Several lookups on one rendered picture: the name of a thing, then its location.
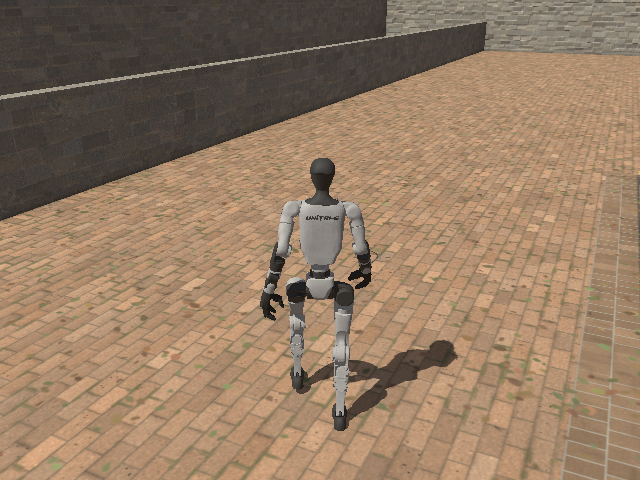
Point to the robot left hand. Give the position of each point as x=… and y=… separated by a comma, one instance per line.
x=265, y=304

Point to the right robot foot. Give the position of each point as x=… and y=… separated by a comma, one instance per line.
x=339, y=421

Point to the robot left forearm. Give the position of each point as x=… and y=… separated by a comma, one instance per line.
x=274, y=272

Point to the robot left upper arm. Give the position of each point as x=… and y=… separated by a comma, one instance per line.
x=290, y=210

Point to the robot left thigh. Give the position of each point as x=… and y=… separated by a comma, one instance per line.
x=296, y=291

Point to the robot right hand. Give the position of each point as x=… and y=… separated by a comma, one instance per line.
x=357, y=274

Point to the robot right upper arm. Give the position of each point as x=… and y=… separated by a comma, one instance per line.
x=353, y=212

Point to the robot right forearm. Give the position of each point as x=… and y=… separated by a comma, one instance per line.
x=365, y=261

